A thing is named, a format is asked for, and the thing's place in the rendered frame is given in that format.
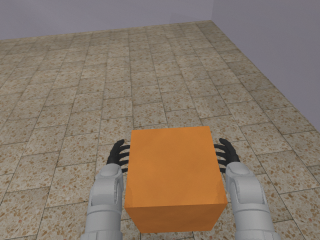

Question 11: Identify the right robot hand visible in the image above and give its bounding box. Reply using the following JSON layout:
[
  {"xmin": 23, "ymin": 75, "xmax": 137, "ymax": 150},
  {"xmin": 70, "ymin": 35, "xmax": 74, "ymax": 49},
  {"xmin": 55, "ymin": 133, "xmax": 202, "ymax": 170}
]
[{"xmin": 214, "ymin": 138, "xmax": 240, "ymax": 174}]

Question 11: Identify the left robot hand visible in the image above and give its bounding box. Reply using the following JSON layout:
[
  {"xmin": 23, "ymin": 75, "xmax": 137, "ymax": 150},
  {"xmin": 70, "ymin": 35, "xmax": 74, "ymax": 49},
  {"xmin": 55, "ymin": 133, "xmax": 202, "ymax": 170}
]
[{"xmin": 106, "ymin": 139, "xmax": 130, "ymax": 173}]

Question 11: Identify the right robot forearm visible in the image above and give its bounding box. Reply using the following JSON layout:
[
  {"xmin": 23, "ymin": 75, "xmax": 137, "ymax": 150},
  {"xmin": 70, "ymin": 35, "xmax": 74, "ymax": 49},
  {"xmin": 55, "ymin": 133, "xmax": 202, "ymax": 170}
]
[{"xmin": 225, "ymin": 161, "xmax": 281, "ymax": 240}]

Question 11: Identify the carton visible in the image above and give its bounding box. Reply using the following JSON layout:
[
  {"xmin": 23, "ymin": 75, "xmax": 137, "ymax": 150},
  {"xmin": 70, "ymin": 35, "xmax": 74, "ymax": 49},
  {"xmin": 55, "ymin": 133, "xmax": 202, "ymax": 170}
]
[{"xmin": 124, "ymin": 126, "xmax": 228, "ymax": 234}]

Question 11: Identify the left robot forearm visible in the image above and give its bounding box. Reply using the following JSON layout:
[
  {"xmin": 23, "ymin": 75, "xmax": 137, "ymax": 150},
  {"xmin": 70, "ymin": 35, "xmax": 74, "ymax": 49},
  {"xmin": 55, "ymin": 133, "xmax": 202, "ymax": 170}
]
[{"xmin": 80, "ymin": 163, "xmax": 124, "ymax": 240}]

